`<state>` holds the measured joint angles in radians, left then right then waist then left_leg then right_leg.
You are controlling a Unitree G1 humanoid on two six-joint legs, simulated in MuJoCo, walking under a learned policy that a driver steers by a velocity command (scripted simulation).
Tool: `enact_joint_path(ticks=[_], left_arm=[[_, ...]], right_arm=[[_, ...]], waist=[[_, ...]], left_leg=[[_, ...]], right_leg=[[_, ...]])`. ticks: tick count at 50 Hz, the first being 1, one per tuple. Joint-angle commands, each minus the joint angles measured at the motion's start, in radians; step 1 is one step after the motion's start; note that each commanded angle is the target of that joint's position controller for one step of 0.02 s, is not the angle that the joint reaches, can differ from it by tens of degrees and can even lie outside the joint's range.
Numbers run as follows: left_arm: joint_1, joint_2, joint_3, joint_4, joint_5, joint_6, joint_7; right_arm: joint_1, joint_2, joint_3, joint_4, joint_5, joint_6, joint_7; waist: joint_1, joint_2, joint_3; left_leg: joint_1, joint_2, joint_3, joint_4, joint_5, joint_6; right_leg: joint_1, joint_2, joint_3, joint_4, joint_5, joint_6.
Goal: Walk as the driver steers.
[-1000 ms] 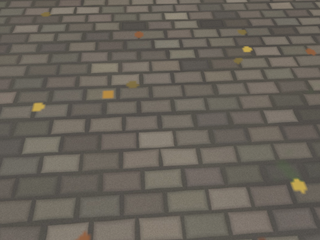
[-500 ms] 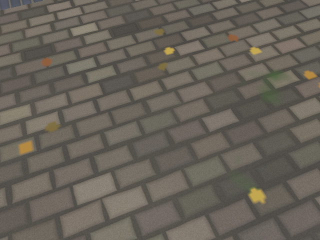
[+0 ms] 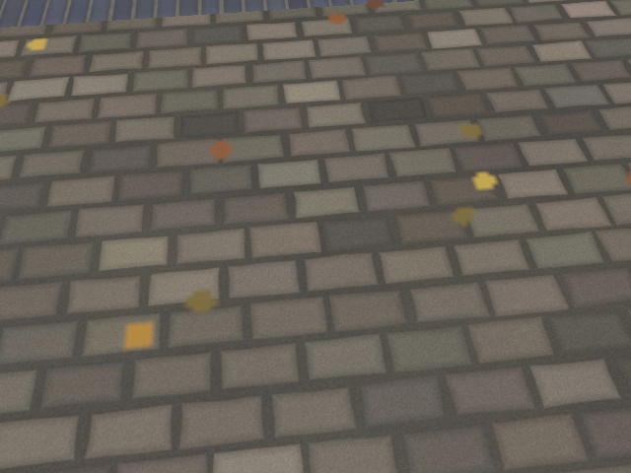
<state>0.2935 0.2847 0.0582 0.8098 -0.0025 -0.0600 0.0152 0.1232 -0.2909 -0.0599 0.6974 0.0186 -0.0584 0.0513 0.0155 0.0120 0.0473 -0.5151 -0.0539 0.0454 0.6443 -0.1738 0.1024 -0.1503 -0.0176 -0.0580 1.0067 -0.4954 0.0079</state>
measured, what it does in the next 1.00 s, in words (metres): walks ahead, turning left: right foot, then left foot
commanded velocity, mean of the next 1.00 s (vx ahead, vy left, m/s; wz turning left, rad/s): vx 0.50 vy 0.00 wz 0.30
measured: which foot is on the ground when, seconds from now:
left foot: down 0.00-0.42, up 0.44-0.88, down 0.90-1.00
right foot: up 0.00-0.40, down 0.42-0.90, up 0.92-1.00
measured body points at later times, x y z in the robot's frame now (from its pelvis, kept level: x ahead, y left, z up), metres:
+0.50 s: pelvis +0.30 -0.03 +0.01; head +0.32 -0.03 +0.46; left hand +0.40 +0.28 -0.06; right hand +0.44 -0.28 -0.10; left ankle +0.13 +0.06 -0.64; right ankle +0.39 -0.11 -0.71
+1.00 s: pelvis +0.52 +0.10 +0.02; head +0.55 +0.12 +0.47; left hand +0.46 +0.37 -0.12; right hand +0.79 -0.08 -0.06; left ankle +0.54 +0.22 -0.71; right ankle +0.45 -0.08 -0.63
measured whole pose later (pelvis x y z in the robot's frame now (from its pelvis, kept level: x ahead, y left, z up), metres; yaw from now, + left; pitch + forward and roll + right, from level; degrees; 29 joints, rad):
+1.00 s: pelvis +0.52 +0.10 +0.02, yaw +16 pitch +2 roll +0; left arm 0.38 0.30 0.05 0.86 -0.03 -0.06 0.00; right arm 0.12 -0.25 -0.04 0.64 -0.01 -0.08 0.02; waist 0.05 -0.03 0.02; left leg -0.38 0.01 0.04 0.53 -0.19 0.02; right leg -0.35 -0.03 0.05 1.10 -0.44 0.00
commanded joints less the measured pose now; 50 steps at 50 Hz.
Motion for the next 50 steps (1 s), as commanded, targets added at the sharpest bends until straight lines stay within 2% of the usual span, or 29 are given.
enact_joint_path(ticks=[1, 2, 3, 4, 6, 9, 11, 15, 18, 19, 20, 21, 22, 23, 24, 25, 26, 28, 32, 36, 40, 42, 43, 44, 45, 46, 47, 48, 50], left_arm=[[-0.100, 0.134, 0.011, -0.158, -0.036, -0.086, -0.027], [-0.115, 0.124, 0.012, -0.155, -0.014, -0.089, -0.020], [-0.112, 0.132, 0.021, -0.150, 0.009, -0.079, -0.013], [-0.084, 0.131, 0.024, -0.154, 0.011, -0.066, -0.014], [-0.055, 0.112, 0.020, -0.149, 0.019, -0.045, -0.010], [-0.155, 0.074, 0.005, -0.177, 0.023, -0.036, -0.004], [-0.229, 0.053, -0.004, -0.191, 0.018, -0.041, -0.009], [-0.324, 0.081, 0.003, -0.216, -0.003, -0.056, -0.027], [-0.286, 0.122, 0.022, -0.211, -0.008, -0.071, -0.036], [-0.225, 0.132, 0.031, -0.195, -0.007, -0.076, -0.034], [-0.131, 0.159, 0.046, -0.175, 0.003, -0.081, -0.027], [0.013, 0.212, 0.060, -0.165, 0.019, -0.083, -0.018], [0.091, 0.289, 0.079, -0.127, 0.028, -0.068, -0.022], [0.075, 0.196, 0.062, -0.139, 0.002, -0.064, -0.027], [0.036, 0.136, 0.045, -0.149, 0.000, -0.057, -0.021], [-0.002, 0.119, 0.035, -0.148, 0.010, -0.051, -0.022], [-0.025, 0.099, 0.028, -0.136, 0.014, -0.048, -0.023], [-0.036, 0.077, 0.019, -0.118, 0.018, -0.053, -0.025], [-0.022, 0.122, 0.031, -0.076, 0.001, -0.060, -0.028], [0.005, 0.152, 0.033, -0.042, -0.017, -0.043, -0.026], [0.082, 0.183, 0.038, -0.002, -0.030, -0.021, -0.025], [0.083, 0.196, 0.042, 0.009, -0.033, -0.010, -0.020], [0.068, 0.198, 0.042, 0.010, -0.034, -0.006, -0.017], [0.071, 0.175, 0.033, 0.010, -0.029, -0.007, -0.016], [0.055, 0.115, 0.009, -0.017, -0.008, -0.012, -0.017], [0.170, 0.001, -0.025, -0.042, -0.006, -0.027, -0.016], [0.153, 0.092, -0.003, -0.026, -0.033, -0.035, -0.017], [0.077, 0.147, 0.016, -0.045, -0.048, -0.035, -0.017], [0.008, 0.130, 0.020, -0.056, -0.028, -0.021, -0.013]], right_arm=[[0.255, -0.171, -0.054, -0.017, 0.000, -0.010, -0.018], [0.186, -0.147, -0.046, -0.031, 0.002, -0.009, -0.019], [0.139, -0.112, -0.033, -0.047, -0.005, -0.007, -0.022], [0.118, -0.118, -0.032, -0.063, -0.016, -0.006, -0.026], [0.108, -0.125, -0.036, -0.066, -0.011, -0.010, -0.034], [0.140, -0.161, -0.046, -0.054, -0.003, -0.008, -0.053], [0.167, -0.165, -0.048, -0.044, 0.004, 0.001, -0.061], [0.228, -0.165, -0.049, -0.022, 0.010, 0.016, -0.067], [0.220, -0.160, -0.051, -0.024, 0.006, 0.023, -0.072], [0.202, -0.150, -0.048, -0.030, 0.005, 0.026, -0.071], [0.195, -0.116, -0.037, -0.039, 0.000, 0.024, -0.068], [0.203, -0.056, -0.014, -0.058, -0.014, 0.019, -0.064], [0.350, -0.002, 0.004, -0.089, 0.013, 0.009, -0.063], [0.342, -0.109, -0.013, -0.060, 0.023, 0.009, -0.066], [0.229, -0.165, -0.029, -0.070, 0.016, 0.014, -0.065], [0.172, -0.152, -0.029, -0.081, 0.003, 0.018, -0.067], [0.135, -0.133, -0.029, -0.094, -0.007, 0.015, -0.064], [0.151, -0.091, -0.023, -0.096, 0.005, 0.016, -0.053], [0.091, -0.042, -0.004, -0.114, -0.008, 0.017, -0.046], [-0.035, -0.017, 0.014, -0.134, -0.011, -0.006, -0.030], [-0.132, -0.040, 0.008, -0.163, 0.001, -0.025, -0.016], [-0.105, -0.069, -0.005, -0.160, 0.003, -0.033, -0.013], [-0.041, -0.087, -0.017, -0.142, 0.000, -0.036, -0.016], [0.075, -0.128, -0.039, -0.106, -0.009, -0.035, -0.026], [0.245, -0.195, -0.062, -0.082, -0.029, -0.032, -0.040], [0.307, -0.278, -0.076, -0.072, -0.043, -0.019, -0.046], [0.325, -0.197, -0.059, -0.062, -0.035, -0.016, -0.043], [0.269, -0.148, -0.042, -0.057, -0.023, -0.018, -0.042], [0.153, -0.077, -0.020, -0.050, -0.022, -0.026, -0.036]], waist=[[-0.126, 0.045, -0.244], [-0.077, -0.029, -0.152], [-0.042, -0.039, -0.102], [-0.011, 0.021, -0.096], [0.008, 0.032, -0.086], [-0.020, 0.034, -0.063], [-0.054, 0.060, -0.066], [-0.092, 0.086, -0.066], [-0.057, 0.116, -0.066], [-0.020, 0.125, -0.079], [0.028, 0.113, -0.140], [0.085, 0.004, -0.277], [0.017, -0.343, -0.380], [0.043, -0.254, -0.318], [0.074, -0.154, -0.193], [0.063, -0.087, -0.127], [0.049, -0.079, -0.071], [0.013, -0.124, -0.050], [0.003, -0.097, -0.032], [0.040, -0.081, -0.018], [0.063, -0.095, -0.003], [0.027, -0.110, -0.014], [-0.020, -0.107, -0.044], [-0.076, -0.091, -0.119], [-0.153, -0.018, -0.259], [-0.109, 0.255, -0.399], [-0.138, 0.214, -0.405], [-0.130, 0.160, -0.252], [-0.074, 0.113, -0.117]], left_leg=[[0.754, 0.326, -0.640, -0.333, -0.065, 0.244], [0.589, 0.284, -0.537, -0.345, 0.032, 0.212], [0.473, 0.245, -0.458, -0.373, 0.129, 0.192], [0.391, 0.236, -0.444, -0.392, 0.200, 0.207], [0.306, 0.208, -0.373, -0.409, 0.300, 0.209], [0.238, 0.153, -0.292, -0.409, 0.318, 0.170], [0.226, 0.119, -0.269, -0.389, 0.245, 0.133], [0.292, 0.150, -0.364, -0.334, 0.115, 0.107], [0.368, 0.188, -0.462, -0.248, 0.093, 0.082], [0.363, 0.175, -0.469, -0.202, 0.113, 0.066], [0.332, 0.128, -0.437, -0.091, 0.149, 0.036], [0.219, 0.063, -0.350, 0.178, 0.018, -0.002], [-0.138, -0.068, -0.221, 0.498, -0.417, -0.065], [-0.266, 0.019, -0.239, 0.635, -0.396, -0.079], [-0.294, 0.053, -0.221, 0.669, -0.298, -0.086], [-0.261, 0.081, -0.192, 0.650, -0.226, -0.090], [-0.243, 0.101, -0.192, 0.603, -0.181, -0.092], [-0.170, 0.126, -0.178, 0.535, -0.148, -0.090], [-0.185, 0.141, -0.142, 0.342, -0.089, -0.106], [-0.104, 0.139, -0.077, 0.082, 0.105, -0.110], [-0.021, 0.094, -0.061, -0.071, 0.131, -0.107], [0.055, 0.081, -0.066, -0.132, 0.101, -0.086], [0.166, 0.066, -0.053, -0.175, 0.108, -0.067], [0.355, 0.062, -0.047, -0.186, 0.109, -0.042], [0.627, 0.221, -0.196, -0.150, 0.121, 0.018], [0.920, 0.481, -0.599, -0.216, 0.014, 0.157], [0.878, 0.478, -0.733, -0.303, -0.158, 0.184], [0.769, 0.443, -0.584, -0.323, -0.171, 0.146], [0.546, 0.360, -0.380, -0.385, -0.052, 0.105]], right_leg=[[-0.666, -0.011, 0.175, 0.357, 0.051, -0.028], [-0.621, -0.050, 0.158, 0.256, 0.106, -0.025], [-0.553, -0.076, 0.150, 0.188, 0.151, -0.018], [-0.494, -0.082, 0.152, 0.164, 0.167, -0.002], [-0.458, -0.087, 0.130, 0.079, 0.190, 0.034], [-0.445, -0.059, 0.103, -0.135, 0.361, 0.069], [-0.392, -0.024, 0.099, -0.302, 0.499, 0.074], [-0.340, 0.019, 0.122, -0.469, 0.562, 0.063], [-0.288, 0.020, 0.146, -0.523, 0.458, 0.021], [-0.209, 0.021, 0.131, -0.556, 0.449, -0.002], [-0.050, -0.009, 0.141, -0.573, 0.446, -0.037], [0.200, -0.176, 0.302, -0.560, 0.374, -0.101], [0.494, -0.394, 0.775, -0.648, 0.164, -0.272], [0.461, -0.408, 0.865, -0.697, -0.064, -0.266], [0.347, -0.360, 0.696, -0.708, -0.042, -0.219], [0.230, -0.309, 0.569, -0.720, 0.091, -0.193], [0.141, -0.268, 0.480, -0.740, 0.204, -0.190], [0.052, -0.217, 0.365, -0.785, 0.311, -0.188], [0.035, -0.227, 0.260, -0.841, 0.470, -0.233], [0.017, -0.183, 0.162, -0.848, 0.538, -0.211], [0.055, -0.208, 0.194, -0.802, 0.539, -0.194], [0.079, -0.227, 0.223, -0.753, 0.553, -0.173], [0.063, -0.212, 0.208, -0.686, 0.627, -0.152], [0.018, -0.162, 0.172, -0.547, 0.704, -0.124], [-0.145, -0.101, 0.126, -0.275, 0.529, -0.081], [-0.490, 0.034, 0.068, 0.079, -0.020, -0.016], [-0.595, 0.011, 0.176, 0.230, -0.089, -0.013], [-0.658, -0.032, 0.173, 0.272, -0.012, -0.018], [-0.608, -0.090, 0.150, 0.211, 0.127, -0.013]])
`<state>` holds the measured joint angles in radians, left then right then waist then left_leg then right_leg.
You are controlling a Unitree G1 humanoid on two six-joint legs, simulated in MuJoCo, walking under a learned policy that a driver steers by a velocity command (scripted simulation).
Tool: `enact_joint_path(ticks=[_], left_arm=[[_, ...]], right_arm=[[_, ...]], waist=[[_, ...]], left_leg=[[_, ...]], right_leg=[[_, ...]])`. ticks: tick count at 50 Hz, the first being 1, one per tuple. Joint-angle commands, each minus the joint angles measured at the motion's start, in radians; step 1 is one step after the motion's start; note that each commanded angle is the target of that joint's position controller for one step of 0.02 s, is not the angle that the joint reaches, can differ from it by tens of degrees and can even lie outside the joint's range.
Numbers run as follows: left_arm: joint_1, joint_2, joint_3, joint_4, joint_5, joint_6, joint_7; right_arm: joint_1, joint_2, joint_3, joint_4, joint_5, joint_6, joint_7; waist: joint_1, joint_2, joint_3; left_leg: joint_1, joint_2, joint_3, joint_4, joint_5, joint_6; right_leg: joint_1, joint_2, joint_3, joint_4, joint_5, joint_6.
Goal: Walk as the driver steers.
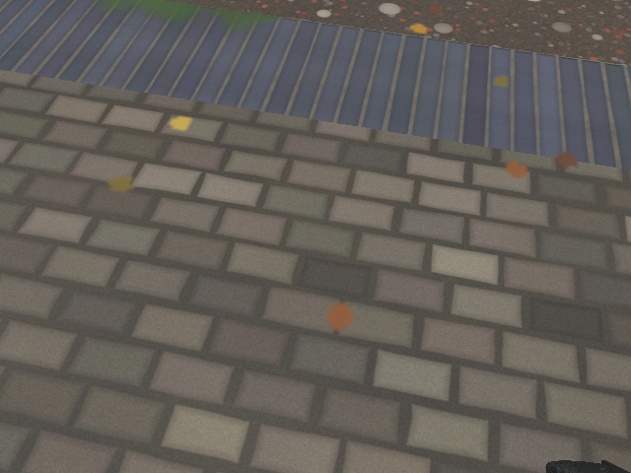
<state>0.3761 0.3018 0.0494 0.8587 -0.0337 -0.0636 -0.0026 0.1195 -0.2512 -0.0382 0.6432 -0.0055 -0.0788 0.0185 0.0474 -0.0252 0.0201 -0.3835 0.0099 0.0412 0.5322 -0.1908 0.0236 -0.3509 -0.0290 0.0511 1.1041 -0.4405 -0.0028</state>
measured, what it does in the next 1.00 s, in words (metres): walks ahead, turning right: right foot, then left foot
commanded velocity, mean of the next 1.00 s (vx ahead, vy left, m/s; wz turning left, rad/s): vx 0.50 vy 0.00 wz -0.30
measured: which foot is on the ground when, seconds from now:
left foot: down 0.00-0.42, up 0.44-0.92, down 0.94-1.00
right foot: up 0.00-0.38, down 0.40-0.96, up 0.98-1.00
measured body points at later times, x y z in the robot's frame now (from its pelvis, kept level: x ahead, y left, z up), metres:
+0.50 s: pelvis +0.25 -0.08 -0.01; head +0.29 -0.11 +0.44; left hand +0.48 +0.13 -0.10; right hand +0.25 -0.38 -0.13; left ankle +0.15 +0.11 -0.63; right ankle +0.30 -0.17 -0.73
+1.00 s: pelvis +0.55 -0.12 -0.01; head +0.58 -0.13 +0.44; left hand +0.69 +0.13 -0.13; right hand +0.63 -0.43 -0.10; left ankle +0.66 -0.08 -0.73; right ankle +0.34 -0.19 -0.67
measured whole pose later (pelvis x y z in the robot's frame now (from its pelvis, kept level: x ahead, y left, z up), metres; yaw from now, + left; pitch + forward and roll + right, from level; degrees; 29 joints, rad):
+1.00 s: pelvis +0.55 -0.12 -0.01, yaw -17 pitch +2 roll +0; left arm 0.31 0.30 0.05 0.80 0.00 -0.06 0.01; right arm 0.14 -0.29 -0.05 0.72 0.02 -0.09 0.05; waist 0.02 -0.01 0.03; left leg -0.47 -0.06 0.02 0.58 -0.15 0.08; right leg -0.18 0.04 0.06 0.97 -0.47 -0.02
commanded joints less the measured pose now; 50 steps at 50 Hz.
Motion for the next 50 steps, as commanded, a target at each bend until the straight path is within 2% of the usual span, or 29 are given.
enact_joint_path(ticks=[1, 4, 6, 9, 12, 15, 17, 18, 19, 20, 21, 22, 23, 24, 25, 26, 27, 30, 34, 37, 41, 43, 44, 45, 46, 47, 48, 49, 50], left_arm=[[-0.063, 0.096, 0.031, -0.102, 0.006, -0.004, 0.005], [-0.071, 0.041, 0.024, -0.114, 0.005, 0.027, 0.002], [-0.115, 0.031, 0.022, -0.136, 0.011, 0.034, -0.001], [-0.193, 0.017, 0.013, -0.160, 0.012, 0.030, -0.020], [-0.295, 0.015, 0.008, -0.199, 0.014, 0.029, -0.039], [-0.359, 0.034, 0.012, -0.237, 0.014, 0.033, -0.052], [-0.351, 0.057, 0.024, -0.253, 0.017, 0.036, -0.058], [-0.300, 0.078, 0.037, -0.248, 0.018, 0.039, -0.057], [-0.169, 0.113, 0.061, -0.216, 0.015, 0.041, -0.053], [0.007, 0.185, 0.100, -0.165, 0.011, 0.048, -0.038], [0.046, 0.318, 0.128, -0.158, 0.001, 0.051, -0.019], [0.047, 0.299, 0.110, -0.203, 0.008, 0.032, -0.027], [0.028, 0.220, 0.086, -0.195, 0.015, 0.015, -0.035], [-0.011, 0.189, 0.077, -0.192, 0.014, 0.006, -0.035], [-0.083, 0.154, 0.066, -0.202, 0.013, 0.004, -0.031], [-0.136, 0.121, 0.054, -0.218, 0.022, 0.004, -0.027], [-0.161, 0.112, 0.050, -0.233, 0.031, 0.005, -0.022], [-0.146, 0.132, 0.057, -0.227, 0.026, -0.003, -0.006], [-0.096, 0.119, 0.048, -0.190, 0.025, -0.005, 0.011], [-0.045, 0.137, 0.048, -0.156, 0.026, -0.011, 0.007], [-0.001, 0.149, 0.052, -0.109, 0.027, -0.004, 0.006], [-0.009, 0.158, 0.056, -0.096, 0.026, 0.004, 0.012], [-0.028, 0.165, 0.058, -0.098, 0.027, 0.007, 0.015], [-0.048, 0.173, 0.060, -0.103, 0.029, 0.012, 0.018], [-0.064, 0.164, 0.054, -0.110, 0.031, 0.019, 0.022], [-0.058, 0.138, 0.040, -0.132, 0.046, 0.020, 0.030], [0.051, 0.047, 0.012, -0.161, 0.054, -0.002, 0.020], [0.010, 0.089, 0.012, -0.154, 0.044, -0.029, 0.008], [-0.083, 0.135, 0.023, -0.182, 0.012, -0.050, -0.006]], right_arm=[[0.122, -0.097, -0.038, 0.009, -0.004, -0.013, -0.001], [0.088, -0.107, -0.050, 0.037, -0.005, -0.034, -0.005], [0.097, -0.129, -0.060, 0.058, -0.008, -0.037, -0.013], [0.108, -0.159, -0.070, 0.080, -0.006, -0.032, -0.023], [0.145, -0.190, -0.080, 0.104, 0.005, -0.022, -0.029], [0.176, -0.214, -0.090, 0.130, 0.023, -0.004, -0.030], [0.174, -0.240, -0.098, 0.137, 0.031, 0.010, -0.032], [0.167, -0.255, -0.102, 0.137, 0.036, 0.018, -0.034], [0.150, -0.256, -0.100, 0.134, 0.041, 0.028, -0.036], [0.170, -0.226, -0.087, 0.127, 0.030, 0.028, -0.041], [0.236, -0.106, -0.048, 0.073, -0.015, 0.013, -0.036], [0.207, -0.103, -0.031, 0.054, -0.001, -0.026, -0.027], [0.088, -0.181, -0.051, 0.028, 0.043, -0.047, -0.016], [0.058, -0.173, -0.046, 0.019, 0.046, -0.060, -0.017], [0.062, -0.169, -0.048, 0.034, 0.020, -0.064, -0.025], [0.078, -0.179, -0.056, 0.043, 0.004, -0.056, -0.030], [0.090, -0.179, -0.059, 0.045, 0.000, -0.043, -0.027], [0.074, -0.140, -0.051, 0.038, -0.011, -0.017, -0.027], [-0.036, -0.089, -0.025, 0.029, -0.001, -0.017, -0.013], [-0.116, -0.093, -0.019, 0.014, 0.017, -0.023, 0.003], [-0.172, -0.116, -0.020, -0.018, 0.024, -0.028, 0.025], [-0.151, -0.121, -0.021, -0.022, 0.025, -0.028, 0.037], [-0.111, -0.132, -0.026, -0.015, 0.025, -0.027, 0.039], [-0.040, -0.151, -0.037, 0.002, 0.022, -0.025, 0.038], [0.091, -0.183, -0.058, 0.041, 0.017, -0.022, 0.033], [0.239, -0.239, -0.076, 0.064, 0.014, -0.018, 0.026], [0.298, -0.325, -0.096, 0.070, 0.014, -0.017, 0.027], [0.318, -0.237, -0.073, 0.075, 0.033, -0.014, 0.030], [0.260, -0.203, -0.062, 0.061, 0.029, -0.010, 0.024]], waist=[[-0.074, 0.162, -0.056], [-0.037, 0.126, -0.014], [-0.038, 0.098, 0.004], [-0.059, 0.086, 0.022], [-0.095, 0.070, 0.050], [-0.107, 0.071, 0.071], [-0.084, 0.090, 0.047], [-0.050, 0.105, 0.003], [0.029, 0.094, -0.067], [0.103, 0.052, -0.160], [0.037, -0.219, -0.219], [0.044, -0.188, -0.396], [0.080, -0.084, -0.292], [0.052, -0.062, -0.188], [0.006, -0.006, -0.126], [-0.034, -0.020, -0.095], [-0.057, -0.040, -0.088], [-0.066, -0.023, -0.069], [-0.011, -0.055, -0.033], [0.035, -0.059, 0.003], [0.052, -0.041, 0.051], [0.033, -0.048, 0.046], [0.009, -0.054, 0.021], [-0.031, -0.059, -0.033], [-0.099, -0.033, -0.117], [-0.155, 0.044, -0.227], [-0.097, 0.296, -0.319], [-0.134, 0.255, -0.349], [-0.140, 0.181, -0.210]], left_leg=[[0.332, 0.270, -0.301, -0.311, 0.024, 0.171], [0.242, 0.270, -0.173, -0.381, 0.166, 0.179], [0.249, 0.273, -0.103, -0.397, 0.217, 0.180], [0.262, 0.249, 0.009, -0.408, 0.235, 0.158], [0.301, 0.262, 0.073, -0.407, 0.227, 0.139], [0.397, 0.288, 0.107, -0.366, 0.259, 0.115], [0.445, 0.293, 0.137, -0.267, 0.496, 0.094], [0.454, 0.286, 0.156, -0.166, 0.674, 0.081], [0.420, 0.255, 0.190, 0.018, 0.783, 0.056], [0.261, 0.211, 0.205, 0.274, 0.677, 0.015], [-0.182, 0.066, 0.193, 0.667, -0.072, -0.062], [-0.348, -0.046, -0.069, 0.838, -0.429, -0.065], [-0.451, 0.008, -0.129, 0.861, -0.348, -0.041], [-0.457, 0.048, -0.118, 0.794, -0.260, -0.020], [-0.397, 0.088, -0.120, 0.709, -0.191, -0.020], [-0.316, 0.112, -0.126, 0.641, -0.144, -0.024], [-0.260, 0.118, -0.127, 0.611, -0.116, -0.032], [-0.226, 0.098, -0.101, 0.488, -0.039, -0.073], [-0.199, 0.081, -0.077, 0.188, 0.242, -0.089], [-0.179, 0.069, -0.064, 0.080, 0.347, -0.067], [-0.301, 0.064, -0.072, 0.019, 0.236, -0.003], [-0.293, 0.050, -0.063, 0.006, 0.150, 0.031], [-0.228, 0.025, -0.045, 0.001, 0.110, 0.048], [-0.112, -0.014, -0.010, -0.003, 0.095, 0.069], [0.076, -0.055, 0.018, -0.024, 0.128, 0.096], [0.345, 0.057, -0.157, -0.011, 0.173, 0.150], [0.680, 0.278, -0.667, -0.105, 0.005, 0.332], [0.755, 0.302, -0.847, -0.224, -0.163, 0.334], [0.652, 0.285, -0.722, -0.242, -0.187, 0.291]], right_leg=[[-0.352, -0.100, 0.050, 0.082, 0.115, 0.002], [-0.314, -0.110, 0.048, 0.027, 0.182, 0.018], [-0.347, -0.113, 0.053, -0.054, 0.256, 0.026], [-0.323, -0.103, 0.023, -0.233, 0.415, 0.017], [-0.300, -0.089, -0.025, -0.364, 0.465, -0.003], [-0.310, -0.076, -0.057, -0.435, 0.396, -0.039], [-0.247, -0.031, -0.107, -0.456, 0.297, -0.075], [-0.160, 0.010, -0.143, -0.458, 0.247, -0.097], [0.016, 0.064, -0.174, -0.508, 0.268, -0.128], [0.303, 0.083, -0.126, -0.533, 0.305, -0.167], [0.630, -0.179, 0.368, -0.595, 0.222, -0.320], [0.746, -0.308, 0.800, -0.780, 0.054, -0.430], [0.694, -0.290, 0.689, -0.825, 0.074, -0.366], [0.564, -0.251, 0.555, -0.818, 0.138, -0.331], [0.423, -0.208, 0.449, -0.815, 0.231, -0.297], [0.308, -0.174, 0.373, -0.831, 0.327, -0.280], [0.240, -0.155, 0.347, -0.854, 0.374, -0.280], [0.143, -0.122, 0.263, -0.881, 0.498, -0.290], [0.138, -0.081, 0.139, -0.898, 0.468, -0.230], [0.172, -0.120, 0.136, -0.914, 0.378, -0.219], [0.365, -0.204, 0.141, -0.875, 0.451, -0.207], [0.428, -0.223, 0.115, -0.833, 0.574, -0.186], [0.435, -0.215, 0.087, -0.790, 0.715, -0.170], [0.432, -0.195, 0.053, -0.706, 0.904, -0.153], [0.396, -0.146, 0.000, -0.535, 1.038, -0.127], [0.221, -0.103, -0.042, -0.271, 0.859, -0.088], [-0.195, 0.095, -0.061, 0.108, 0.201, 0.002], [-0.349, 0.096, 0.071, 0.200, -0.094, -0.004], [-0.426, 0.041, 0.085, 0.218, -0.027, -0.016]])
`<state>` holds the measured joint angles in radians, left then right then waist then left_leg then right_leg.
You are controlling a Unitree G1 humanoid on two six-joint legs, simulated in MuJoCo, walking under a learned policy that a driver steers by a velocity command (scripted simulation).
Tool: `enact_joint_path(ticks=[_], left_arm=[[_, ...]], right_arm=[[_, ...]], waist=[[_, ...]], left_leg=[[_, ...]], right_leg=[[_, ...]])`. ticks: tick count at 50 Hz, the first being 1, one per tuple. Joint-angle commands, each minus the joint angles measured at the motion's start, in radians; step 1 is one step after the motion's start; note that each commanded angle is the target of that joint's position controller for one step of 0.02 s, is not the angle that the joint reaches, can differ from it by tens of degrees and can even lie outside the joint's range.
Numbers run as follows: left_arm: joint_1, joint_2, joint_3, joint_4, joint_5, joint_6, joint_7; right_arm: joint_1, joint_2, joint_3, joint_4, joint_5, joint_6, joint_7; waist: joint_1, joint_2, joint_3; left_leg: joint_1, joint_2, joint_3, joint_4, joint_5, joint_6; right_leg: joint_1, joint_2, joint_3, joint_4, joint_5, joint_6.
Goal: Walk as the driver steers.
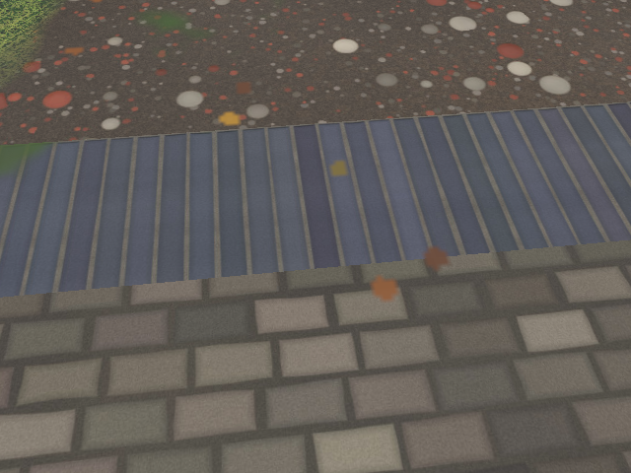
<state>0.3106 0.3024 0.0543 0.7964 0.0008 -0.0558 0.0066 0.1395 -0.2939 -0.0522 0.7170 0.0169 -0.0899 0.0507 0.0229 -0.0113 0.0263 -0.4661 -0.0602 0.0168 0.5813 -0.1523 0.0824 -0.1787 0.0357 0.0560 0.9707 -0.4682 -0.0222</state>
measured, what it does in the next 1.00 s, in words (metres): walks ahead, turning left: right foot, then left foot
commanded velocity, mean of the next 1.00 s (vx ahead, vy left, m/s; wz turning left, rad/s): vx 0.50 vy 0.00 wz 0.34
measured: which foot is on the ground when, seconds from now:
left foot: down 0.00-0.44, up 0.46-0.90, down 0.92-1.00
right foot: up 0.00-0.40, down 0.42-0.94, up 0.96-1.00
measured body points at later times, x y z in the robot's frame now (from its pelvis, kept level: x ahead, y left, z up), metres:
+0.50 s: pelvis +0.29 -0.01 +0.00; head +0.32 +0.00 +0.45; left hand +0.44 +0.29 -0.06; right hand +0.40 -0.28 -0.11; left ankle +0.11 +0.07 -0.66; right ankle +0.40 -0.09 -0.72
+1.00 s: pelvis +0.52 +0.13 +0.01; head +0.55 +0.15 +0.45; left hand +0.41 +0.39 -0.13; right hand +0.81 -0.02 -0.06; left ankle +0.55 +0.25 -0.72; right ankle +0.44 -0.07 -0.65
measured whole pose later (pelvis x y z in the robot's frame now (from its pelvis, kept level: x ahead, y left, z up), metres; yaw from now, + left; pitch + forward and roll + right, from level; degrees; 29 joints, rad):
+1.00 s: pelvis +0.52 +0.13 +0.01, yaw +20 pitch +2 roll -1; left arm 0.39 0.30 0.05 0.89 -0.03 -0.06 -0.01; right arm 0.07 -0.26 -0.03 0.63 -0.01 -0.07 0.02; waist 0.06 -0.01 0.04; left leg -0.43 0.02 0.04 0.57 -0.17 0.03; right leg -0.25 -0.03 0.04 0.99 -0.47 0.00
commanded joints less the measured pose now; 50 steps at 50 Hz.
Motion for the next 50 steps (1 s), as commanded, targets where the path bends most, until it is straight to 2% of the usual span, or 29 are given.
enact_joint_path(ticks=[1, 2, 3, 5, 8, 11, 15, 18, 20, 21, 22, 23, 24, 25, 26, 27, 28, 30, 32, 34, 38, 41, 43, 45, 46, 47, 48, 49, 50], left_arm=[[-0.082, 0.127, 0.014, -0.134, -0.022, -0.070, -0.016], [-0.117, 0.123, 0.017, -0.142, -0.001, -0.075, -0.013], [-0.108, 0.122, 0.023, -0.145, 0.012, -0.071, -0.009], [-0.082, 0.102, 0.022, -0.146, 0.019, -0.055, -0.005], [-0.140, 0.074, 0.014, -0.164, 0.019, -0.039, 0.004], [-0.251, 0.045, 0.004, -0.188, 0.015, -0.046, 0.000], [-0.364, 0.050, 0.004, -0.215, -0.002, -0.062, -0.018], [-0.367, 0.082, 0.018, -0.218, -0.007, -0.075, -0.028], [-0.267, 0.111, 0.034, -0.193, -0.008, -0.083, -0.023], [-0.158, 0.140, 0.049, -0.172, 0.003, -0.087, -0.016], [0.001, 0.196, 0.064, -0.160, 0.015, -0.084, -0.006], [0.063, 0.243, 0.077, -0.121, 0.014, -0.068, -0.013], [0.036, 0.148, 0.057, -0.139, -0.009, -0.062, -0.017], [-0.004, 0.097, 0.043, -0.146, -0.007, -0.057, -0.012], [-0.051, 0.090, 0.037, -0.146, 0.003, -0.052, -0.012], [-0.077, 0.073, 0.032, -0.136, 0.006, -0.049, -0.012], [-0.082, 0.065, 0.026, -0.126, 0.014, -0.052, -0.012], [-0.079, 0.056, 0.025, -0.102, 0.007, -0.061, -0.019], [-0.069, 0.083, 0.034, -0.078, 0.000, -0.067, -0.023], [-0.066, 0.109, 0.040, -0.061, -0.003, -0.065, -0.023], [-0.026, 0.143, 0.043, -0.024, -0.019, -0.049, -0.021], [0.047, 0.162, 0.045, 0.017, -0.033, -0.032, -0.022], [0.057, 0.179, 0.048, 0.034, -0.038, -0.019, -0.018], [0.038, 0.181, 0.043, 0.038, -0.039, -0.010, -0.012], [0.034, 0.139, 0.025, 0.026, -0.024, -0.014, -0.011], [0.105, 0.027, -0.010, -0.009, -0.006, -0.027, -0.014], [0.128, 0.049, -0.009, 0.004, -0.023, -0.040, -0.013], [0.068, 0.132, 0.019, -0.007, -0.049, -0.040, -0.015], [0.014, 0.130, 0.021, -0.022, -0.050, -0.038, -0.014]], right_arm=[[0.189, -0.154, -0.046, -0.029, -0.003, 0.006, -0.013], [0.150, -0.137, -0.040, -0.038, -0.007, 0.010, -0.016], [0.129, -0.122, -0.032, -0.048, -0.015, 0.010, -0.020], [0.117, -0.121, -0.033, -0.057, -0.011, 0.012, -0.027], [0.147, -0.152, -0.043, -0.045, -0.003, 0.013, -0.046], [0.188, -0.159, -0.046, -0.025, 0.004, 0.025, -0.062], [0.256, -0.158, -0.048, 0.002, 0.012, 0.042, -0.071], [0.260, -0.153, -0.050, 0.006, 0.012, 0.055, -0.078], [0.228, -0.147, -0.051, -0.004, 0.008, 0.061, -0.078], [0.211, -0.114, -0.040, -0.017, 0.003, 0.059, -0.073], [0.217, -0.063, -0.020, -0.039, -0.016, 0.056, -0.069], [0.366, -0.014, -0.003, -0.060, 0.014, 0.048, -0.068], [0.352, -0.118, -0.019, -0.033, 0.021, 0.048, -0.071], [0.239, -0.165, -0.035, -0.046, 0.015, 0.052, -0.069], [0.184, -0.155, -0.036, -0.058, 0.007, 0.056, -0.069], [0.149, -0.142, -0.039, -0.072, -0.002, 0.055, -0.065], [0.155, -0.118, -0.038, -0.076, 0.002, 0.056, -0.059], [0.164, -0.071, -0.028, -0.077, 0.010, 0.061, -0.053], [0.124, -0.047, -0.018, -0.093, 0.002, 0.061, -0.052], [0.075, -0.038, -0.009, -0.104, -0.007, 0.053, -0.045], [-0.057, -0.024, 0.007, -0.128, -0.006, 0.029, -0.023], [-0.143, -0.040, 0.004, -0.163, 0.001, 0.021, -0.015], [-0.138, -0.066, -0.005, -0.169, 0.002, 0.014, -0.011], [0.035, -0.123, -0.038, -0.117, -0.007, 0.010, -0.019], [0.194, -0.180, -0.063, -0.081, -0.017, 0.013, -0.032], [0.308, -0.278, -0.084, -0.071, -0.043, 0.024, -0.047], [0.326, -0.231, -0.070, -0.067, -0.037, 0.028, -0.045], [0.271, -0.168, -0.049, -0.061, -0.026, 0.026, -0.042], [0.210, -0.132, -0.037, -0.059, -0.017, 0.022, -0.040]], waist=[[-0.103, 0.065, -0.138], [-0.077, 0.012, -0.074], [-0.045, 0.031, -0.065], [-0.019, 0.076, -0.065], [-0.029, 0.071, -0.039], [-0.068, 0.085, -0.028], [-0.107, 0.095, -0.020], [-0.090, 0.114, -0.018], [-0.030, 0.139, -0.049], [0.026, 0.121, -0.137], [0.085, 0.012, -0.287], [0.015, -0.331, -0.384], [0.034, -0.215, -0.299], [0.061, -0.114, -0.168], [0.044, -0.042, -0.088], [0.029, -0.036, -0.033], [0.006, -0.069, -0.024], [-0.010, -0.093, -0.018], [-0.012, -0.076, 0.000], [-0.007, -0.055, 0.001], [0.038, -0.045, 0.014], [0.056, -0.057, 0.033], [0.028, -0.072, 0.030], [-0.080, -0.064, -0.070], [-0.154, -0.041, -0.188], [-0.153, 0.179, -0.354], [-0.156, 0.256, -0.439], [-0.149, 0.183, -0.277], [-0.122, 0.163, -0.170]], left_leg=[[0.603, 0.317, -0.591, -0.300, -0.154, 0.206], [0.488, 0.282, -0.512, -0.316, -0.048, 0.194], [0.417, 0.252, -0.462, -0.334, 0.043, 0.186], [0.349, 0.222, -0.411, -0.358, 0.151, 0.196], [0.281, 0.193, -0.340, -0.373, 0.233, 0.193], [0.238, 0.141, -0.291, -0.355, 0.206, 0.144], [0.269, 0.153, -0.351, -0.309, 0.141, 0.120], [0.364, 0.186, -0.440, -0.231, 0.132, 0.106], [0.367, 0.176, -0.457, -0.147, 0.219, 0.082], [0.321, 0.128, -0.417, -0.009, 0.256, 0.054], [0.184, 0.058, -0.327, 0.262, 0.077, 0.017], [-0.172, -0.063, -0.214, 0.550, -0.442, -0.041], [-0.281, 0.032, -0.227, 0.668, -0.423, -0.053], [-0.304, 0.062, -0.203, 0.694, -0.325, -0.062], [-0.277, 0.093, -0.169, 0.678, -0.252, -0.072], [-0.265, 0.119, -0.164, 0.640, -0.208, -0.077], [-0.219, 0.141, -0.160, 0.614, -0.181, -0.076], [-0.188, 0.148, -0.137, 0.560, -0.173, -0.079], [-0.211, 0.154, -0.130, 0.467, -0.139, -0.087], [-0.218, 0.164, -0.118, 0.348, -0.049, -0.092], [-0.131, 0.147, -0.043, 0.106, 0.136, -0.085], [-0.100, 0.124, -0.030, 0.013, 0.116, -0.070], [-0.050, 0.105, -0.028, -0.044, 0.060, -0.049], [0.232, 0.061, 0.003, -0.116, 0.076, -0.011], [0.497, 0.137, -0.062, -0.081, 0.101, 0.026], [0.871, 0.417, -0.445, -0.099, -0.003, 0.144], [0.863, 0.496, -0.708, -0.227, -0.117, 0.204], [0.746, 0.457, -0.579, -0.252, -0.180, 0.165], [0.619, 0.414, -0.443, -0.280, -0.166, 0.136]], right_leg=[[-0.584, -0.063, 0.061, 0.299, 0.073, -0.003], [-0.559, -0.092, 0.046, 0.215, 0.119, 0.003], [-0.500, -0.114, 0.048, 0.154, 0.158, 0.011], [-0.454, -0.119, 0.034, 0.081, 0.177, 0.040], [-0.464, -0.105, 0.010, -0.070, 0.281, 0.084], [-0.400, -0.067, 0.007, -0.285, 0.476, 0.099], [-0.330, -0.022, 0.015, -0.440, 0.560, 0.089], [-0.304, -0.016, 0.044, -0.508, 0.473, 0.060], [-0.165, -0.016, 0.023, -0.554, 0.429, 0.018], [0.031, -0.066, 0.046, -0.557, 0.439, -0.025], [0.305, -0.236, 0.213, -0.526, 0.384, -0.089], [0.586, -0.441, 0.654, -0.596, 0.187, -0.244], [0.523, -0.446, 0.702, -0.640, -0.007, -0.216], [0.395, -0.400, 0.546, -0.661, 0.018, -0.175], [0.269, -0.359, 0.426, -0.686, 0.146, -0.156], [0.184, -0.325, 0.342, -0.712, 0.248, -0.154], [0.122, -0.295, 0.279, -0.736, 0.304, -0.148], [0.070, -0.266, 0.197, -0.779, 0.357, -0.166], [0.056, -0.275, 0.151, -0.814, 0.419, -0.193], [0.069, -0.273, 0.097, -0.827, 0.485, -0.201], [0.067, -0.237, -0.009, -0.826, 0.541, -0.171], [0.119, -0.272, 0.018, -0.799, 0.554, -0.161], [0.159, -0.294, 0.044, -0.751, 0.602, -0.144], [0.118, -0.247, 0.005, -0.556, 0.799, -0.102], [-0.017, -0.194, -0.030, -0.342, 0.703, -0.062], [-0.383, -0.058, -0.097, 0.046, 0.275, 0.015], [-0.498, -0.019, 0.038, 0.232, -0.123, 0.020], [-0.580, -0.071, 0.066, 0.304, -0.075, 0.015], [-0.591, -0.114, 0.038, 0.284, 0.008, 0.009]])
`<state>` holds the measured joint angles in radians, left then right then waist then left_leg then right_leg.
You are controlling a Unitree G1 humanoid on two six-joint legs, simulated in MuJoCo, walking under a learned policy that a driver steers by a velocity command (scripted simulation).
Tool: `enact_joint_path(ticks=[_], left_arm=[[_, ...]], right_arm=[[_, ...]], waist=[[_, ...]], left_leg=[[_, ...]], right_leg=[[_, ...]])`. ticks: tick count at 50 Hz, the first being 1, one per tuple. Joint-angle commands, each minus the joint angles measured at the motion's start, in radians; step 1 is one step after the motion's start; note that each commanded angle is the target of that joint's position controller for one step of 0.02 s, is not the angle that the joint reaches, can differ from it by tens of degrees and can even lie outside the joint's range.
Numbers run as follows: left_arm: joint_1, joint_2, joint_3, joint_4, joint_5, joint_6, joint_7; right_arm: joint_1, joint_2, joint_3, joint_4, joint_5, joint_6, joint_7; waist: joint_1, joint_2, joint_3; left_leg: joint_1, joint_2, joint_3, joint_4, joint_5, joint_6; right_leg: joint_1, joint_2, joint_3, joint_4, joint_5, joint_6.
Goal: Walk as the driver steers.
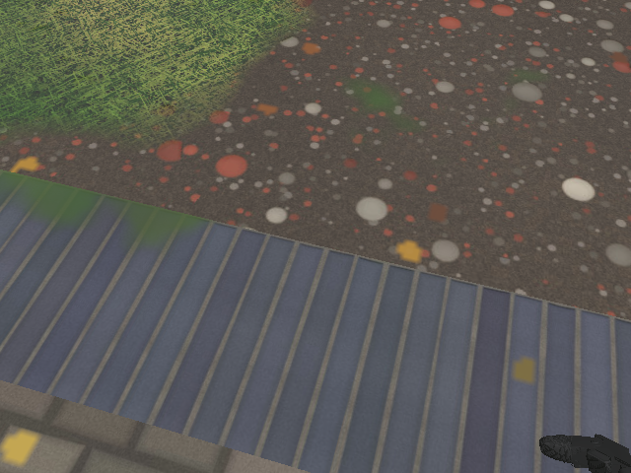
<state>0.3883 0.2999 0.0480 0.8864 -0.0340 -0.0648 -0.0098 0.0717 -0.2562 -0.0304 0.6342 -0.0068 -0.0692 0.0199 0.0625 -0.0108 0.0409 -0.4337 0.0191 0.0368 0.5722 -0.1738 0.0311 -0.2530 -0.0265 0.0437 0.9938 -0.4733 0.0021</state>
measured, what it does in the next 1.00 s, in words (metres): walks ahead, turning right: right foot, then left foot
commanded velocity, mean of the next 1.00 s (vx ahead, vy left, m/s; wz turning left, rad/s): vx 0.50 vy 0.00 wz -0.42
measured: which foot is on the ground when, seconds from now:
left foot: down 0.00-0.46, up 0.48-0.92, down 0.94-1.00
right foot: up 0.00-0.42, down 0.44-0.96, up 0.98-1.00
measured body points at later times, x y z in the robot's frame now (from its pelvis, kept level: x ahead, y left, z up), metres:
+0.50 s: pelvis +0.26 -0.06 -0.01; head +0.30 -0.08 +0.43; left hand +0.52 +0.14 -0.10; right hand +0.23 -0.36 -0.14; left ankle +0.11 +0.11 -0.66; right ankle +0.33 -0.16 -0.73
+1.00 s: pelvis +0.55 -0.12 +0.00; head +0.58 -0.13 +0.45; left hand +0.74 +0.11 -0.12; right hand +0.60 -0.44 -0.09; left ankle +0.68 -0.08 -0.73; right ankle +0.36 -0.16 -0.67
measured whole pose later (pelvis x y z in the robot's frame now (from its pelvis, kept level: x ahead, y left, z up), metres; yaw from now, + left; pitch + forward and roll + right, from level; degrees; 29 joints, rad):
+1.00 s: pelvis +0.55 -0.12 +0.00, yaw -27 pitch +2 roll +1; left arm 0.34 0.30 0.06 0.77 -0.01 -0.04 0.01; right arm 0.12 -0.28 -0.05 0.74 0.01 -0.11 0.04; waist 0.03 -0.02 0.01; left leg -0.44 -0.06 0.00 0.55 -0.15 0.05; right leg -0.19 0.06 0.13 0.93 -0.47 -0.03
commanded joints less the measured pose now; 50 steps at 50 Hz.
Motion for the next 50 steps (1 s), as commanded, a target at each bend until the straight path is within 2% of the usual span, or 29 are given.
enact_joint_path(ticks=[1, 3, 4, 6, 8, 12, 16, 18, 20, 21, 22, 23, 24, 25, 26, 27, 28, 29, 32, 34, 37, 40, 43, 45, 46, 47, 48, 49, 50], left_arm=[[-0.089, 0.121, 0.029, -0.114, -0.003, -0.022, 0.007], [-0.051, 0.087, 0.033, -0.097, 0.003, 0.007, 0.010], [-0.044, 0.062, 0.029, -0.094, 0.002, 0.020, 0.010], [-0.074, 0.048, 0.030, -0.109, 0.005, 0.035, 0.012], [-0.121, 0.042, 0.030, -0.128, 0.009, 0.037, 0.009], [-0.246, 0.018, 0.015, -0.169, 0.014, 0.028, -0.019], [-0.359, 0.023, 0.010, -0.228, 0.014, 0.030, -0.041], [-0.376, 0.036, 0.015, -0.252, 0.015, 0.032, -0.051], [-0.318, 0.070, 0.035, -0.257, 0.015, 0.037, -0.053], [-0.208, 0.104, 0.056, -0.234, 0.011, 0.039, -0.050], [-0.039, 0.165, 0.091, -0.189, 0.009, 0.043, -0.036], [0.066, 0.273, 0.124, -0.166, 0.004, 0.054, -0.013], [0.004, 0.317, 0.118, -0.206, 0.004, 0.038, -0.017], [0.006, 0.222, 0.090, -0.214, 0.009, 0.023, -0.026], [-0.018, 0.180, 0.078, -0.209, 0.014, 0.010, -0.026], [-0.081, 0.154, 0.070, -0.213, 0.014, 0.004, -0.025], [-0.137, 0.114, 0.058, -0.226, 0.019, 0.002, -0.020], [-0.167, 0.104, 0.052, -0.244, 0.030, 0.002, -0.015], [-0.155, 0.131, 0.059, -0.244, 0.025, -0.003, 0.001], [-0.126, 0.152, 0.065, -0.234, 0.020, -0.002, 0.015], [-0.088, 0.155, 0.067, -0.220, 0.014, 0.008, 0.025], [-0.042, 0.149, 0.066, -0.196, 0.009, 0.013, 0.027], [-0.016, 0.135, 0.061, -0.171, 0.018, 0.014, 0.029], [-0.027, 0.141, 0.063, -0.165, 0.023, 0.019, 0.026], [-0.033, 0.126, 0.056, -0.166, 0.025, 0.021, 0.025], [-0.027, 0.097, 0.041, -0.178, 0.036, 0.023, 0.026], [0.094, 0.051, 0.025, -0.191, 0.024, 0.011, 0.027], [0.086, 0.071, 0.020, -0.193, 0.028, -0.003, 0.024], [-0.025, 0.136, 0.035, -0.211, 0.013, -0.014, 0.018]], right_arm=[[0.213, -0.136, -0.050, 0.028, 0.005, -0.004, -0.005], [0.142, -0.097, -0.045, 0.037, -0.005, -0.025, 0.001], [0.131, -0.096, -0.048, 0.047, -0.007, -0.035, 0.001], [0.125, -0.109, -0.056, 0.068, -0.011, -0.047, -0.005], [0.140, -0.122, -0.063, 0.091, -0.014, -0.049, -0.014], [0.169, -0.163, -0.074, 0.120, -0.006, -0.038, -0.029], [0.228, -0.195, -0.088, 0.158, 0.014, -0.015, -0.033], [0.235, -0.212, -0.094, 0.170, 0.025, 0.001, -0.034], [0.220, -0.242, -0.102, 0.167, 0.032, 0.016, -0.040], [0.206, -0.249, -0.103, 0.163, 0.035, 0.026, -0.043], [0.202, -0.232, -0.094, 0.158, 0.035, 0.028, -0.046], [0.239, -0.152, -0.067, 0.126, 0.001, 0.018, -0.046], [0.268, -0.073, -0.035, 0.082, -0.004, -0.018, -0.035], [0.155, -0.166, -0.054, 0.066, 0.033, -0.051, -0.020], [0.100, -0.171, -0.054, 0.046, 0.054, -0.069, -0.014], [0.099, -0.157, -0.052, 0.056, 0.035, -0.077, -0.021], [0.106, -0.171, -0.061, 0.068, 0.010, -0.071, -0.027], [0.124, -0.172, -0.065, 0.073, 0.003, -0.059, -0.025], [0.118, -0.136, -0.059, 0.065, -0.009, -0.032, -0.025], [0.039, -0.113, -0.049, 0.041, -0.010, -0.027, -0.026], [-0.070, -0.088, -0.035, 0.015, -0.002, -0.033, -0.015], [-0.117, -0.106, -0.036, 0.000, 0.014, -0.044, 0.001], [-0.099, -0.132, -0.042, 0.006, 0.013, -0.055, 0.016], [-0.046, -0.150, -0.050, 0.017, 0.012, -0.057, 0.015], [0.046, -0.176, -0.065, 0.046, 0.007, -0.059, 0.011], [0.187, -0.215, -0.076, 0.071, -0.003, -0.062, 0.010], [0.299, -0.310, -0.102, 0.093, -0.011, -0.054, 0.013], [0.325, -0.254, -0.088, 0.114, 0.024, -0.048, 0.028], [0.271, -0.190, -0.068, 0.101, 0.038, -0.044, 0.027]], waist=[[-0.129, 0.132, -0.118], [-0.070, 0.152, -0.065], [-0.057, 0.137, -0.056], [-0.046, 0.104, -0.026], [-0.053, 0.081, -0.006], [-0.094, 0.055, 0.030], [-0.131, 0.041, 0.068], [-0.122, 0.051, 0.061], [-0.072, 0.088, -0.006], [-0.006, 0.090, -0.070], [0.079, 0.063, -0.158], [0.081, -0.123, -0.239], [-0.006, -0.254, -0.369], [0.062, -0.114, -0.348], [0.048, -0.085, -0.223], [-0.003, -0.001, -0.142], [-0.038, -0.010, -0.108], [-0.065, -0.032, -0.095], [-0.080, -0.022, -0.075], [-0.056, -0.026, -0.047], [-0.011, -0.061, -0.030], [0.010, -0.076, -0.031], [0.008, -0.100, -0.022], [-0.026, -0.119, -0.025], [-0.070, -0.101, -0.080], [-0.127, -0.041, -0.215], [-0.106, 0.216, -0.354], [-0.117, 0.305, -0.340], [-0.131, 0.187, -0.191]], left_leg=[[0.471, 0.294, -0.374, -0.312, -0.100, 0.170], [0.320, 0.248, -0.239, -0.386, 0.010, 0.152], [0.287, 0.248, -0.196, -0.410, 0.064, 0.159], [0.271, 0.249, -0.116, -0.440, 0.149, 0.165], [0.297, 0.245, -0.048, -0.449, 0.198, 0.162], [0.326, 0.234, 0.072, -0.464, 0.217, 0.139], [0.454, 0.272, 0.120, -0.432, 0.249, 0.124], [0.517, 0.285, 0.145, -0.368, 0.389, 0.107], [0.546, 0.278, 0.174, -0.215, 0.739, 0.083], [0.522, 0.258, 0.195, -0.053, 0.856, 0.064], [0.404, 0.214, 0.216, 0.178, 0.792, 0.026], [0.072, 0.131, 0.221, 0.529, 0.277, -0.033], [-0.247, -0.076, 0.012, 0.809, -0.418, -0.075], [-0.355, -0.019, -0.135, 0.840, -0.378, -0.050], [-0.386, 0.022, -0.122, 0.787, -0.296, -0.023], [-0.338, 0.067, -0.121, 0.686, -0.222, -0.017], [-0.270, 0.094, -0.123, 0.603, -0.178, -0.023], [-0.210, 0.105, -0.127, 0.572, -0.146, -0.031], [-0.171, 0.090, -0.098, 0.444, -0.078, -0.078], [-0.179, 0.070, -0.090, 0.295, 0.042, -0.101], [-0.103, 0.019, -0.083, 0.068, 0.227, -0.108], [-0.065, 0.003, -0.095, -0.028, 0.287, -0.096], [-0.079, 0.021, -0.097, -0.063, 0.226, -0.047], [-0.024, 0.003, -0.057, -0.088, 0.130, 0.001], [0.098, -0.021, -0.032, -0.113, 0.127, 0.036], [0.332, 0.070, -0.144, -0.078, 0.171, 0.098], [0.678, 0.264, -0.559, -0.135, 0.028, 0.268], [0.751, 0.323, -0.847, -0.293, -0.213, 0.312], [0.655, 0.308, -0.774, -0.305, -0.316, 0.265]], right_leg=[[-0.487, -0.080, 0.039, 0.217, 0.084, -0.012], [-0.378, -0.113, 0.050, 0.170, 0.178, -0.004], [-0.359, -0.114, 0.048, 0.165, 0.202, 0.002], [-0.391, -0.116, 0.062, 0.126, 0.269, 0.013], [-0.433, -0.114, 0.072, 0.033, 0.361, 0.019], [-0.405, -0.097, 0.006, -0.199, 0.524, 0.005], [-0.438, -0.086, -0.041, -0.319, 0.479, -0.033], [-0.422, -0.060, -0.079, -0.349, 0.395, -0.062], [-0.292, 0.009, -0.143, -0.347, 0.290, -0.102], [-0.146, 0.057, -0.170, -0.369, 0.275, -0.130], [0.115, 0.095, -0.153, -0.429, 0.328, -0.169], [0.425, -0.100, 0.188, -0.465, 0.310, -0.262], [0.630, -0.298, 0.757, -0.647, 0.122, -0.443], [0.618, -0.300, 0.732, -0.720, 0.094, -0.396], [0.504, -0.266, 0.586, -0.717, 0.149, -0.355], [0.354, -0.218, 0.471, -0.714, 0.253, -0.316], [0.247, -0.183, 0.387, -0.724, 0.359, -0.296], [0.172, -0.161, 0.355, -0.745, 0.421, -0.294], [0.066, -0.131, 0.275, -0.776, 0.556, -0.303], [0.032, -0.101, 0.231, -0.780, 0.554, -0.280], [-0.007, -0.056, 0.199, -0.766, 0.443, -0.231], [0.037, -0.089, 0.240, -0.734, 0.372, -0.217], [0.158, -0.155, 0.275, -0.674, 0.406, -0.201], [0.211, -0.167, 0.266, -0.610, 0.578, -0.181], [0.223, -0.122, 0.222, -0.490, 0.746, -0.160], [0.144, -0.070, 0.163, -0.259, 0.714, -0.130], [-0.190, 0.077, 0.058, 0.107, 0.400, -0.039], [-0.404, 0.109, 0.084, 0.244, -0.067, -0.017], [-0.503, 0.045, 0.110, 0.300, -0.017, -0.028]])
Keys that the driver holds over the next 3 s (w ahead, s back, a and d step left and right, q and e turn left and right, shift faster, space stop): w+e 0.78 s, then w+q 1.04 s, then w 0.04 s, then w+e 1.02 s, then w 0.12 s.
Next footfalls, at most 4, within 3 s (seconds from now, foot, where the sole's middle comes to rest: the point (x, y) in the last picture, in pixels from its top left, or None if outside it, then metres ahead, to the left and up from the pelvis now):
0.44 right None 0.37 -0.17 -0.76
0.94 left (383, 358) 0.71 -0.10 -0.76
1.42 right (503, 304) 0.88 -0.39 -0.76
1.92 left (398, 202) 1.19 -0.14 -0.76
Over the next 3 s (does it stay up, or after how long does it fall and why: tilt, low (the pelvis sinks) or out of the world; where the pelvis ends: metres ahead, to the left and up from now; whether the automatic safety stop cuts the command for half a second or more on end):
stays up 1.65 -0.33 0.00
